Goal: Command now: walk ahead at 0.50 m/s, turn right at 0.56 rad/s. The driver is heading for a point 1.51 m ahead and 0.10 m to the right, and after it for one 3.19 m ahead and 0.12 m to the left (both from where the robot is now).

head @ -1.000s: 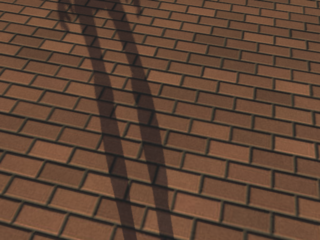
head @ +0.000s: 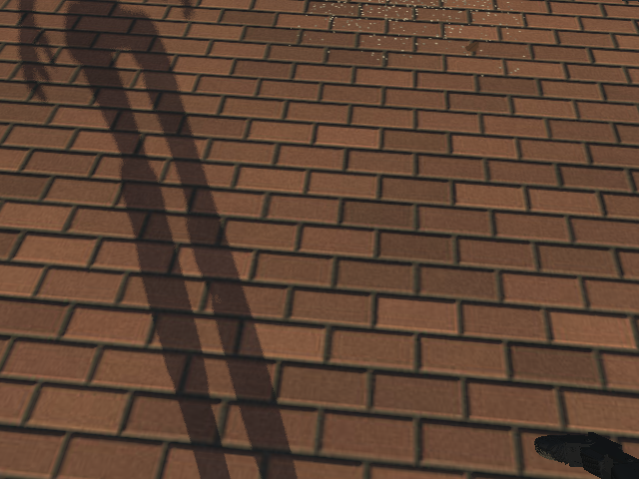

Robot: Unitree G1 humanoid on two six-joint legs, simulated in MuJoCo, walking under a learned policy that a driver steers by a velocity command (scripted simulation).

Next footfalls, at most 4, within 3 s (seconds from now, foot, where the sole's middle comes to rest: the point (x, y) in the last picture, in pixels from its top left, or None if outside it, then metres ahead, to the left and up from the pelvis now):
0.50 right None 0.37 -0.15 -0.76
1.04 left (389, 368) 0.72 -0.07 -0.76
1.54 right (493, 297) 0.93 -0.32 -0.76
2.06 left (399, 214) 1.18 -0.09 -0.76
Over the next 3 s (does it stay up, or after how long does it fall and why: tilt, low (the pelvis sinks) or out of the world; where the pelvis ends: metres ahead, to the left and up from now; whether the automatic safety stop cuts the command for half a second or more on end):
stays up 1.17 -0.19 0.02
